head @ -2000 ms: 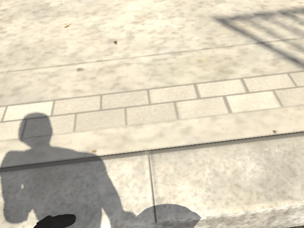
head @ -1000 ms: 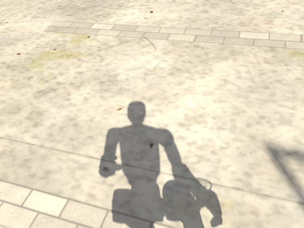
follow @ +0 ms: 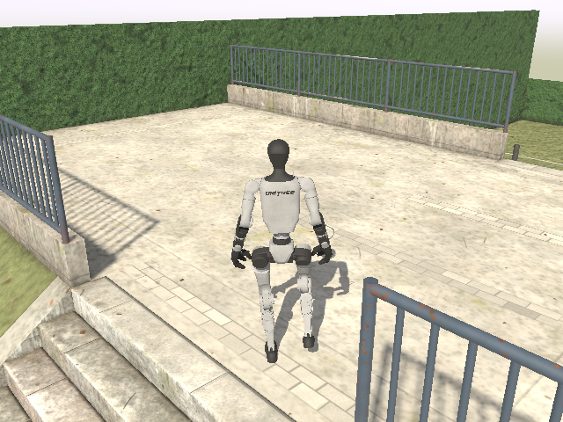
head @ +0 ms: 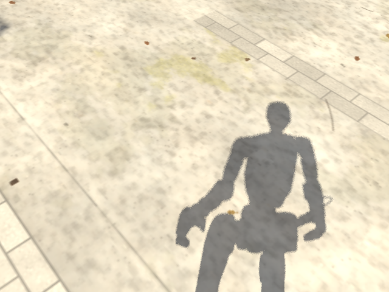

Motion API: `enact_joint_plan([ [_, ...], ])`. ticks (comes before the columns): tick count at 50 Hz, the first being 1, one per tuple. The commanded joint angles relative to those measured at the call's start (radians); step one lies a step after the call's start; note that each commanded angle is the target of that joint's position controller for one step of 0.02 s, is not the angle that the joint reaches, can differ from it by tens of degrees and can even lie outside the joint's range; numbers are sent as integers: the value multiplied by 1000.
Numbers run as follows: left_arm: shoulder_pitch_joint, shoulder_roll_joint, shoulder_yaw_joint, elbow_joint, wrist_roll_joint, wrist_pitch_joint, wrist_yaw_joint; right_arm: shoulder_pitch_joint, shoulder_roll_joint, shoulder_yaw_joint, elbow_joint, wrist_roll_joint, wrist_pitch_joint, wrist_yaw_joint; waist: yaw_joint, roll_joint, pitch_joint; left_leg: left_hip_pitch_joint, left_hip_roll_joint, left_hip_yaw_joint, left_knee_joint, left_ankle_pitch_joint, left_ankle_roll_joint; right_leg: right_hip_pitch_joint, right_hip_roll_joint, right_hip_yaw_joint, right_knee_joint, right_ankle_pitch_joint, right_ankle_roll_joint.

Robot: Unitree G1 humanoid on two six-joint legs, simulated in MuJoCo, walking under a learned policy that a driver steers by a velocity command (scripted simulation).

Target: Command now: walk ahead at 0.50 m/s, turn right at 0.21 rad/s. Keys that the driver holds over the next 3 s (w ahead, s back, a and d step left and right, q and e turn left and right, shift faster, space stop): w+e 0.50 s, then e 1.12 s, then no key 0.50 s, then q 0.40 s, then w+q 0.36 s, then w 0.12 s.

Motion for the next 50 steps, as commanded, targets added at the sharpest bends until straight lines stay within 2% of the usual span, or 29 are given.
enact_joint_plan([
  [1,39,54,21,-23,1,12,-10,25,-116,-28,-33,2,-35,-3,11,82,27,48,281,-168,-266,258,92,-96,-16,43,-57,108,6],
  [7,-149,26,9,-72,2,3,-24,69,-114,-25,13,3,-41,-6,-34,97,77,141,264,-11,-275,355,59,-145,-7,-19,-323,318,1],
  [11,-263,23,1,-125,9,-3,-39,131,-133,-29,60,0,-33,-22,-68,89,112,269,297,46,-238,491,38,-138,9,-97,-486,298,-46],
  [14,-217,40,10,-130,12,-1,-35,119,-175,-35,74,-4,-23,-35,-36,125,60,339,306,97,-75,908,11,-3,96,-175,-539,161,-104],
  [15,-155,56,18,-119,14,0,-31,109,-195,-40,77,-8,-17,-40,-7,142,19,354,310,110,33,1039,6,68,135,-191,-542,100,-128],
  [16,-46,83,33,-94,18,-5,-24,99,-212,-44,75,-11,-8,-42,40,141,-46,328,309,120,204,1048,4,196,170,-183,-570,57,-154],
  [17,102,124,54,-52,29,-13,-13,83,-219,-43,65,-5,-4,-42,114,98,-133,211,284,137,440,886,-12,420,178,-137,-642,69,-189],
  [18,202,236,89,-42,36,-12,4,104,-154,-25,21,9,-8,-35,136,-36,-248,-77,216,144,787,460,-46,700,-56,186,-663,-55,-278],
  [19,148,297,104,-61,1,-5,5,87,-113,-19,-42,13,-15,-16,75,-224,-328,-424,-12,3,1106,-317,-94,882,-268,744,-823,67,-429],
  [20,134,267,101,-64,-20,4,9,-21,-148,-22,-63,-2,-22,-10,107,-46,-266,-544,57,-159,1126,-230,-82,862,-235,666,-858,97,-399],
  [21,95,221,89,-56,-20,7,19,-55,-137,-12,-76,8,-36,-5,75,12,-143,-551,105,-155,1057,-145,-78,722,-221,526,-868,163,-363],
  [22,58,174,74,-52,-17,5,21,-45,-129,-8,-69,6,-40,-6,25,75,-65,-496,142,-148,950,-109,-78,583,-171,431,-884,262,-312],
  [23,27,147,64,-53,-22,0,22,-42,-127,-8,-73,-12,-26,-5,-12,78,-27,-447,161,-152,888,-112,-90,485,-123,361,-896,330,-285],
  [25,1,131,54,-65,-23,-17,19,3,-121,-4,-61,-33,13,0,-45,44,-33,-375,170,-142,818,-110,-114,392,-69,284,-923,399,-273],
  [28,29,172,60,-53,-18,-33,16,-34,-106,1,-72,-26,37,-3,-51,32,-8,-380,154,-110,692,-54,-148,343,-36,208,-905,734,-263],
  [30,51,177,61,-43,-20,-28,20,-96,-102,5,-88,-23,37,-7,-33,5,-14,-381,137,-100,586,20,-157,353,2,169,-866,841,-223],
  [32,72,177,61,-38,-25,-18,24,-156,-100,10,-102,-17,37,-8,-2,-34,-35,-369,116,-98,485,93,-154,385,28,163,-830,846,-187],
  [36,114,184,66,-40,-17,8,36,-245,-118,14,-123,-2,27,-11,51,-47,-49,-360,73,-113,332,132,-138,476,16,233,-749,802,-163],
  [38,94,191,69,-54,-8,17,42,-219,-137,9,-120,-1,16,-16,37,-51,-51,-286,50,-135,245,94,-119,481,9,289,-688,769,-140],
  [40,22,205,73,-79,-12,14,43,-103,-163,0,-90,-2,0,-25,-34,-43,-55,-102,34,-142,85,142,-83,424,42,325,-583,700,-92],
  [41,6,181,67,-96,-25,5,38,-18,-195,-9,-74,-13,-16,-34,-73,14,-97,63,115,-194,24,308,-54,356,101,296,-440,590,-56],
  [42,65,107,48,-129,-32,-4,37,58,-266,-18,-87,-15,-17,-48,-66,193,-223,270,403,-426,67,722,6,239,189,163,-169,51,-23],
  [43,193,131,56,-132,-33,10,45,22,-296,-33,-93,9,8,-45,8,397,-353,348,573,-709,39,924,171,100,290,64,22,-430,-7],
  [44,199,178,62,-80,2,32,50,-26,-216,-20,-118,19,25,-40,15,205,-296,262,533,-663,28,722,180,64,201,81,110,-365,-4],
  [45,106,184,65,-82,10,44,39,-67,-146,0,-126,18,32,-44,-3,121,-190,160,454,-522,-3,550,150,56,179,68,116,-287,9],
  [46,65,169,65,-94,5,58,29,-115,-125,8,-131,10,46,-48,11,112,-132,82,391,-420,-50,398,112,63,153,60,88,-231,26],
  [47,39,159,63,-107,6,73,19,-136,-136,6,-129,5,50,-54,14,169,-85,23,351,-346,-82,339,99,68,133,51,68,-192,40],
  [48,56,148,58,-99,3,88,12,-146,-148,0,-126,-3,53,-53,19,192,-68,-28,319,-280,-97,337,96,98,140,28,79,-164,52],
  [50,54,139,54,-105,-6,97,8,-136,-153,-6,-118,-10,51,-48,23,184,-81,-44,313,-220,-104,337,105,117,141,14,42,-143,59],
])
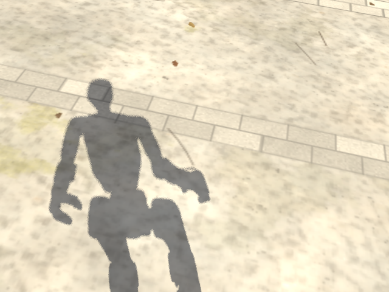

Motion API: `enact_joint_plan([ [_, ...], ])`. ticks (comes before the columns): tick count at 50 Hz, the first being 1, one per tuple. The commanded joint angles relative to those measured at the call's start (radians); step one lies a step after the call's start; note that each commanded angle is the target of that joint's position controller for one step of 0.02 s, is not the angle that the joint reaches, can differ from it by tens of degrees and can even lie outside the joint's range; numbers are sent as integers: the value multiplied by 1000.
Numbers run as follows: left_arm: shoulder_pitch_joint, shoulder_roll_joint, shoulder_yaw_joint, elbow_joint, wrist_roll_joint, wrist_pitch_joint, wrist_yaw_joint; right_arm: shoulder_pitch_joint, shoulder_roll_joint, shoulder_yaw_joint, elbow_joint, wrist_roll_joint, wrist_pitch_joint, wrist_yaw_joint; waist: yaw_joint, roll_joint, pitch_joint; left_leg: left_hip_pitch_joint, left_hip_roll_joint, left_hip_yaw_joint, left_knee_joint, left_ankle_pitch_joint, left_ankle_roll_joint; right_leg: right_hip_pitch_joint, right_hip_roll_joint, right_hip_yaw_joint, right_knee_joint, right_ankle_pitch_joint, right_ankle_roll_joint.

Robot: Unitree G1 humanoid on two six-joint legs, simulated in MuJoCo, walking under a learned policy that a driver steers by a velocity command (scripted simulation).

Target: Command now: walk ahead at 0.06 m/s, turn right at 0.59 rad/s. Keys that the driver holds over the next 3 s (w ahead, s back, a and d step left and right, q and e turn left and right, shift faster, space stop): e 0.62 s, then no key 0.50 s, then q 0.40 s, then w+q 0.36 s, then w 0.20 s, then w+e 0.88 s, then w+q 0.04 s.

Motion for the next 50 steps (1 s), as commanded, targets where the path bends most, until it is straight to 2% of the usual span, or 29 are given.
enact_joint_plan([
  [1,98,50,11,-44,-4,17,-9,23,-132,-41,-47,-9,-6,-2,14,186,-143,114,236,-167,-200,219,172,2,-35,-9,-3,43,19],
  [4,44,36,1,-69,2,25,-18,28,-146,-51,-41,-8,1,1,0,196,-136,112,257,-135,-223,45,175,12,-71,-30,-135,59,10],
  [9,-9,34,-11,-111,-8,20,-32,37,-192,-72,-29,-14,22,14,-24,219,-132,81,282,-81,-199,-93,148,150,-80,-96,-390,26,-32],
  [11,30,27,-12,-106,-10,8,-33,31,-207,-78,-24,-5,33,15,3,187,-132,49,276,-41,-136,-108,106,252,-64,-122,-559,97,-61],
  [12,64,35,-9,-93,-7,-2,-31,51,-199,-80,-14,-4,40,16,15,140,-122,2,256,-2,-64,-114,58,319,-52,-99,-668,139,-78],
  [13,81,77,0,-91,2,-13,-20,91,-162,-76,-5,-6,48,24,12,-37,-82,-73,187,84,125,-215,-19,331,-161,112,-863,117,-103],
  [14,51,236,36,-137,2,-13,-10,63,-96,-57,-79,5,54,22,0,-307,-22,-320,-5,123,316,-497,-98,301,-452,571,-976,211,-216],
  [15,116,223,45,-118,14,-9,5,-41,-151,-69,-87,-8,66,14,66,-163,5,-289,5,-46,507,-482,-87,215,-452,521,-954,335,-291],
  [16,69,177,30,-112,10,-10,15,-25,-131,-66,-82,8,70,21,13,-127,-3,-268,11,-88,556,-400,-80,196,-388,420,-927,356,-284],
  [17,1,143,20,-118,2,-9,17,3,-132,-67,-62,14,65,25,-27,-94,3,-249,20,-102,545,-305,-73,187,-315,337,-923,334,-243],
  [18,-52,129,17,-131,-1,-12,18,30,-146,-73,-43,4,58,25,-46,-102,-25,-239,8,-89,554,-248,-67,218,-263,291,-904,373,-218],
  [19,-62,103,11,-137,-6,-17,19,60,-156,-77,-19,-8,55,29,-46,-99,-63,-220,-1,-77,581,-230,-70,250,-239,263,-881,486,-222],
  [20,-43,91,7,-133,-11,-21,16,64,-157,-78,-13,-9,55,32,-40,-72,-96,-211,-7,-79,595,-233,-74,281,-239,262,-863,562,-227],
  [22,4,100,12,-117,-14,-27,13,41,-136,-71,-21,0,58,34,-21,-48,-114,-228,-7,-88,553,-239,-81,340,-244,281,-846,595,-238],
  [25,58,112,21,-101,-9,-24,15,-8,-125,-62,-39,5,62,29,16,-78,-106,-236,-13,-101,442,-261,-81,385,-252,341,-835,534,-255],
  [28,64,129,29,-98,-2,-19,12,-32,-123,-56,-51,8,57,25,29,-83,-104,-168,-34,-105,339,-294,-68,356,-249,390,-813,529,-262],
  [31,37,142,35,-98,2,-16,4,-13,-128,-52,-55,20,49,18,16,-88,-115,-56,-66,-105,237,-311,-50,310,-235,442,-788,608,-246],
  [33,-9,132,32,-99,-5,-16,3,52,-124,-49,-38,24,41,11,-22,-88,-129,69,-74,-94,93,-255,-33,271,-210,442,-762,634,-206],
  [34,-34,119,27,-99,-14,-16,5,92,-117,-47,-26,19,34,5,-52,-74,-129,169,-68,-88,-53,-152,-24,222,-178,427,-735,577,-165],
  [35,-27,85,17,-100,-21,-19,10,103,-148,-53,-24,7,26,-4,-49,-14,-133,265,17,-161,-153,-112,-5,143,-130,392,-686,411,-110],
  [36,45,3,-3,-100,-16,-23,13,77,-212,-57,-47,-8,22,-8,-5,212,-155,339,271,-420,-248,-118,48,49,-10,239,-493,79,-54],
  [37,14,76,16,-108,0,-19,21,47,-279,-76,-51,-7,28,2,-27,306,-84,212,371,-565,-245,46,177,-43,102,96,-359,-132,-37],
  [38,11,108,26,-91,14,-17,22,57,-224,-66,-46,0,27,10,-23,206,-68,175,357,-528,-234,100,215,-14,51,134,-227,-111,-30],
  [39,21,99,27,-67,8,-14,15,9,-171,-50,-46,9,23,16,3,161,-49,148,294,-432,-220,113,196,5,40,141,-178,-48,-24],
  [40,41,87,24,-46,-1,-11,10,-31,-151,-45,-50,5,22,17,22,160,-45,142,230,-342,-207,152,165,26,40,130,-148,2,-11],
  [42,54,64,15,-25,-4,-6,0,-35,-144,-42,-42,5,17,11,18,203,-69,195,176,-258,-180,266,148,32,40,105,-165,32,11],
  [45,0,25,-7,-22,-12,1,0,16,-137,-40,-10,7,15,13,-19,201,-87,259,170,-231,-151,287,152,74,10,64,-338,23,28],
  [48,-31,8,-25,-11,-18,5,9,55,-164,-49,22,1,25,22,-49,245,-90,260,168,-244,-125,272,159,180,-13,-15,-557,5,12],
  [50,9,0,-32,18,-19,-4,18,56,-171,-52,41,9,35,26,-17,224,-84,225,156,-237,-81,303,132,290,-15,-40,-788,172,-12],
])
Over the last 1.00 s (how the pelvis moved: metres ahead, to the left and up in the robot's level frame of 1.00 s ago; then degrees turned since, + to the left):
0.47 -0.09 -0.01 -35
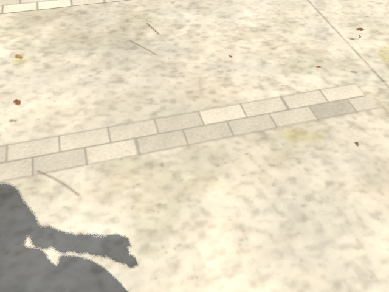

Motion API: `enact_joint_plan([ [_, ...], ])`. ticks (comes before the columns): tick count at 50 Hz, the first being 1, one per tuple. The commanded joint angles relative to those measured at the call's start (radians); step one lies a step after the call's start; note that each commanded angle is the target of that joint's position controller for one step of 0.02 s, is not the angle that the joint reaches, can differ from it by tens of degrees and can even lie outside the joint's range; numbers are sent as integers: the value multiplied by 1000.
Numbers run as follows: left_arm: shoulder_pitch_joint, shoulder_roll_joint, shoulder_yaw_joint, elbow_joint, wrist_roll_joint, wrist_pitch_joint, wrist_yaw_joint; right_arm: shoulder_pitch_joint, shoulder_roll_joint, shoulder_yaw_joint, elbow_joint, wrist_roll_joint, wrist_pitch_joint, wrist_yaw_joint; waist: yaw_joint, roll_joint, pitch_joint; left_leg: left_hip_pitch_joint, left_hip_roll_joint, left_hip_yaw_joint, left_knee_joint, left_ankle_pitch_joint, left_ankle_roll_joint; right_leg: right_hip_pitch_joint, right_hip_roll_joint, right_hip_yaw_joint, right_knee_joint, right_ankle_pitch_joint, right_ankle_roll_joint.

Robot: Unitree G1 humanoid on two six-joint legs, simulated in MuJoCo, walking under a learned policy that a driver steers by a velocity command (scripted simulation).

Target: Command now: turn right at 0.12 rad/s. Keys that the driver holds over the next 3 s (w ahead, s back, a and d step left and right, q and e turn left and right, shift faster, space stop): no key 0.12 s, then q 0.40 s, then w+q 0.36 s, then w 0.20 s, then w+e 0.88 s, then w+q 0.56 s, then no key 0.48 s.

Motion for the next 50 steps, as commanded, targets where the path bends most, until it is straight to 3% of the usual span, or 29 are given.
enact_joint_plan([
  [1,41,63,3,-24,5,-26,16,27,-157,-42,-15,5,-2,3,25,165,-70,26,182,-175,-49,410,97,146,-11,-28,-330,249,-33],
  [2,38,104,5,-25,20,-41,23,39,-135,-36,-21,6,-11,6,13,97,-103,-36,166,-164,-30,320,48,237,-103,85,-347,304,-52],
  [3,-18,176,18,-26,22,-48,28,58,-88,-23,-37,18,-19,12,-46,-92,-87,-54,65,-74,-32,129,8,176,-212,204,-304,449,-104],
  [4,-38,104,-1,-20,11,-55,22,32,-93,-19,-10,11,-12,6,-19,-72,-88,59,55,-57,-71,16,-7,76,-232,192,-291,415,-130],
  [5,-57,79,-11,-16,10,-61,20,11,-102,-23,1,5,-8,4,-16,-71,-58,76,53,-64,-82,41,-11,47,-193,170,-295,330,-112],
  [7,-38,79,-16,13,13,-66,32,8,-116,-28,28,4,-8,10,-3,-77,-31,78,66,-81,-89,124,-5,47,-144,126,-308,275,-81],
  [10,-7,124,2,43,10,-66,47,4,-135,-33,46,12,-14,14,11,-50,-23,-4,56,-94,-47,178,3,108,-137,89,-280,309,-86],
  [12,5,142,14,50,8,-59,53,-5,-127,-34,47,15,-11,14,21,-48,-25,-55,25,-80,22,136,-1,110,-171,95,-278,293,-115],
  [15,2,156,29,50,13,-43,58,14,-114,-38,45,6,2,15,20,-95,0,-121,-12,-40,158,-14,3,61,-258,128,-294,272,-182],
  [18,-51,137,27,24,18,-42,59,42,-107,-46,45,-1,14,20,6,-106,8,-141,0,-2,332,-239,28,2,-354,150,-273,424,-256],
  [19,-63,135,26,21,21,-43,57,44,-98,-46,43,2,17,23,0,-91,8,-139,10,9,319,-272,34,6,-359,129,-254,490,-253],
  [21,-93,152,32,20,19,-43,54,73,-83,-44,47,6,12,27,-21,-75,-23,-53,0,35,182,-151,41,9,-316,54,-174,529,-200],
  [22,-88,157,35,25,19,-39,52,84,-95,-47,46,4,5,30,-29,-57,-35,3,-5,-1,64,-44,48,-8,-274,8,-104,452,-154],
  [23,-57,139,36,22,19,-35,48,93,-172,-66,36,-10,-6,28,-22,106,-45,46,103,-228,-118,62,74,-65,-175,-85,93,259,-88],
  [24,-98,89,20,-39,11,-30,49,126,-316,-102,27,-5,-9,30,-30,332,-32,113,347,-618,-210,352,212,-300,33,-160,280,-174,-20],
  [25,-90,92,16,-28,18,-23,54,185,-284,-95,50,0,-8,29,-35,224,-73,124,370,-642,-210,384,278,-294,2,-23,432,-262,-30],
  [26,-74,100,18,-11,9,-20,49,145,-243,-90,45,6,-4,22,-9,133,-49,102,322,-534,-183,318,273,-301,-24,-6,485,-185,-35],
  [27,-73,110,21,-3,11,-28,40,99,-214,-86,36,8,4,17,7,81,-39,90,253,-464,-206,84,234,-310,-54,0,460,-100,-37],
  [28,-86,122,24,-6,22,-38,29,63,-192,-81,24,10,10,13,9,100,-34,98,204,-442,-245,-128,201,-323,-71,-3,414,-38,-36],
  [30,-89,122,22,-1,37,-48,6,74,-171,-77,25,7,10,14,-7,143,-44,128,162,-433,-293,-240,195,-326,-64,-26,385,31,-17],
  [33,-120,104,16,-10,33,-64,-4,137,-192,-87,51,8,-8,17,-29,106,-34,174,162,-446,-304,-230,208,-363,-62,-28,293,70,10],
  [42,-205,104,5,-62,22,-104,-6,157,-228,-107,55,-6,-35,30,-58,142,-12,65,142,-522,-264,-272,222,-289,-42,-28,64,78,20],
  [44,-183,105,2,-69,14,-114,-3,127,-230,-111,43,-9,-39,36,-37,145,-11,-7,129,-541,-240,-271,206,-189,-28,-25,-4,79,5],
  [46,-60,89,0,-36,7,-127,8,64,-215,-107,28,-8,-41,35,39,122,-18,-151,85,-503,-180,-268,158,61,-20,-50,-155,169,-18],
  [47,15,104,6,-14,13,-136,19,68,-187,-99,31,-7,-45,32,76,78,-28,-241,39,-467,-102,-285,125,207,-25,-44,-202,172,-25],
  [48,109,165,20,-1,28,-147,32,76,-126,-80,25,-1,-57,29,114,-43,-64,-348,-30,-368,87,-333,83,342,-172,118,-286,14,-51],
  [49,187,277,40,-2,45,-145,40,73,-47,-56,-11,12,-70,32,123,-233,-129,-466,-160,-180,391,-368,44,409,-420,542,-466,-377,-132],
  [50,163,292,55,23,45,-138,34,105,-115,-65,1,-6,-68,29,70,-172,-47,-534,-111,-166,535,-323,51,294,-470,720,-515,-505,-205],
])
Over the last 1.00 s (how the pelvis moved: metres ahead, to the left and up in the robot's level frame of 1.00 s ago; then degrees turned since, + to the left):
0.00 0.00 0.01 -27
